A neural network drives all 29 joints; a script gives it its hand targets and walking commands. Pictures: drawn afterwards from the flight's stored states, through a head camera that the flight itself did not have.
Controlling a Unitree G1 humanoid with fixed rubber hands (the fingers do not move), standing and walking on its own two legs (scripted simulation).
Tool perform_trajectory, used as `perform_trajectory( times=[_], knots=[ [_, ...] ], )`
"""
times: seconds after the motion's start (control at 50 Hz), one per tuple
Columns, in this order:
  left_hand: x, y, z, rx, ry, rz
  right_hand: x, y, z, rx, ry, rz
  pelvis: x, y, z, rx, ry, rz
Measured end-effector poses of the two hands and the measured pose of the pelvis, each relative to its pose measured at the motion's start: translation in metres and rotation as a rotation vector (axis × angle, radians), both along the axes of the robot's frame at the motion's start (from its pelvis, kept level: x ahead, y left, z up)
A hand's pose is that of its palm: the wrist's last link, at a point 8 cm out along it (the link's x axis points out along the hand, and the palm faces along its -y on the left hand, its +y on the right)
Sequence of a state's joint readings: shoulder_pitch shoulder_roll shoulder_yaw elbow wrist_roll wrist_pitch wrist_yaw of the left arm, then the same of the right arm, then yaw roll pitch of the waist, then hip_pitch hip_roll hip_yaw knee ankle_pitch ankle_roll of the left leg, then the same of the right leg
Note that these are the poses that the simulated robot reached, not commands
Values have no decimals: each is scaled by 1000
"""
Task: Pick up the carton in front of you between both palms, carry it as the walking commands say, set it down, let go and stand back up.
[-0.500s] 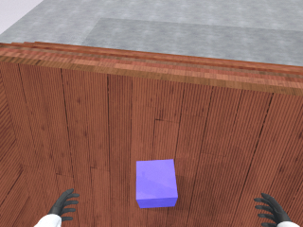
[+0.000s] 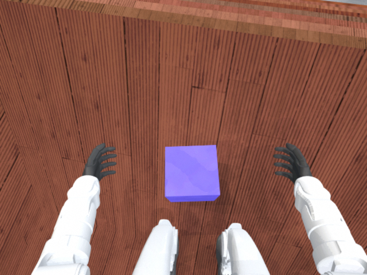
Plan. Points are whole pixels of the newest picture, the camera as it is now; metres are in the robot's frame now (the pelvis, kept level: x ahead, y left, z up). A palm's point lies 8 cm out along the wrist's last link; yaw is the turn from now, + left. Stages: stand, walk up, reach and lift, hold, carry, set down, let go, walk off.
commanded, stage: reach and lift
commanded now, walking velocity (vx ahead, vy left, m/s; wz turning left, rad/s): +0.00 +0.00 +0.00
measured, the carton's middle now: (191, 175) +0.42 +0.03 -0.57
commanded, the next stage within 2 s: none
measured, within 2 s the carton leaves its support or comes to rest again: neither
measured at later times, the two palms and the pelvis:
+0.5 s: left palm (125, 144) +0.42 +0.22 -0.17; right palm (258, 140) +0.45 -0.16 -0.18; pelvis -0.05 +0.00 -0.07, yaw -1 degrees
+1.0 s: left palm (141, 169) +0.41 +0.22 -0.41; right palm (242, 166) +0.43 -0.16 -0.42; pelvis -0.07 +0.00 -0.26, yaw +0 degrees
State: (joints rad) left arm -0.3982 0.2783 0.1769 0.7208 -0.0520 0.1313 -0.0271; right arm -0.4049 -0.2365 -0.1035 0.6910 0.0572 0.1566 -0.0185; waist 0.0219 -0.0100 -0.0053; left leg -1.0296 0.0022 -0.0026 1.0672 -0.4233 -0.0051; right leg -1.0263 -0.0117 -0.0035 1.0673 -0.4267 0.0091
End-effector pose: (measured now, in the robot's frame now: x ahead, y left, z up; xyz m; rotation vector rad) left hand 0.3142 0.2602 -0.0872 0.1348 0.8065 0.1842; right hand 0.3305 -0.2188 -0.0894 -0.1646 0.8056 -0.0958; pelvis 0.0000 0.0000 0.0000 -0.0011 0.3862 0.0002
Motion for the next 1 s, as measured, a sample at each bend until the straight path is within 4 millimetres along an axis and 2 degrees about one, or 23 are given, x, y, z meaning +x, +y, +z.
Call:
perform_trajectory(
  times=[0.16, 0.26, 0.36, 0.46, 0.58, 0.68, 0.8, 0.88, 1.0],
  knots=[
    [47, -14, -23, -58, -98, 26, 54, 28, -23, 44, -84, 3, -40, 1, -27, 0, 126, -2],
    [80, -24, -34, -88, -145, 35, 91, 47, -34, 71, -126, 11, -57, 1, -44, -1, 198, -5],
    [104, -34, -46, -99, -179, 36, 115, 59, -46, 81, -153, 15, -61, 2, -55, -3, 270, -5],
    [110, -38, -72, -97, -170, 38, 120, 62, -72, 83, -145, 10, -53, 2, -62, -2, 347, -7],
    [105, -38, -128, -87, -134, 52, 116, 58, -128, 82, -116, -5, -40, 2, -91, 0, 449, -9],
    [98, -36, -191, -78, -110, 59, 109, 53, -193, 81, -102, -13, -38, 1, -134, 3, 506, -9],
    [91, -33, -259, -70, -112, 55, 99, 51, -263, 83, -111, -6, -47, -1, -190, 6, 499, -8],
    [90, -32, -290, -73, -128, 59, 98, 52, -295, 86, -125, -3, -57, -3, -223, 6, 461, -8],
    [91, -36, -327, -80, -120, 70, 102, 56, -329, 83, -118, -8, -74, -4, -263, 7, 390, -10]
  ],
)
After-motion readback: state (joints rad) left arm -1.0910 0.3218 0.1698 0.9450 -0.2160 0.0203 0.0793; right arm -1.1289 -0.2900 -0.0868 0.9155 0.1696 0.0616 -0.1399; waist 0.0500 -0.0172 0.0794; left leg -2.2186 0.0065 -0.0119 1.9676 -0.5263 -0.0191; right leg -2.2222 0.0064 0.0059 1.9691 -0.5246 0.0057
